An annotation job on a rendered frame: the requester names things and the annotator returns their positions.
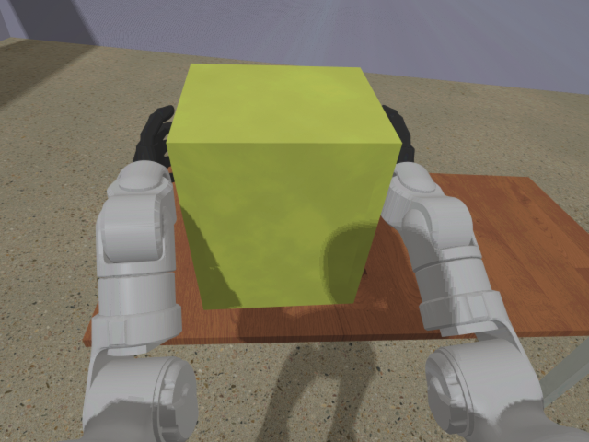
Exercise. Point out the right robot hand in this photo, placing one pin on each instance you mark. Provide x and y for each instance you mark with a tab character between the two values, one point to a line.
406	153

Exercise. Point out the left robot hand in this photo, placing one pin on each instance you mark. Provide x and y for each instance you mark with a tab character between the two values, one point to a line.
152	147

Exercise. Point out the robot left forearm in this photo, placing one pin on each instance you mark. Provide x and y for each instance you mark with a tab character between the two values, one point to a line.
135	245

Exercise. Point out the robot right forearm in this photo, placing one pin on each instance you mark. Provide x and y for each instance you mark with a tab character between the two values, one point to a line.
437	231

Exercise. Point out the carton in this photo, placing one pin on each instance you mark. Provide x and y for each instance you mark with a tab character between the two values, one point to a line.
282	173

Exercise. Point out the table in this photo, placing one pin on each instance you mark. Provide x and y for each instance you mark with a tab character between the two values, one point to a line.
533	252

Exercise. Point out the robot left upper arm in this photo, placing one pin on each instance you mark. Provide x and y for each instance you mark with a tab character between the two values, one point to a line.
151	399

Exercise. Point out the robot right upper arm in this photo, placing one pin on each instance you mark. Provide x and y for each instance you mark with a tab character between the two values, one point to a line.
486	392

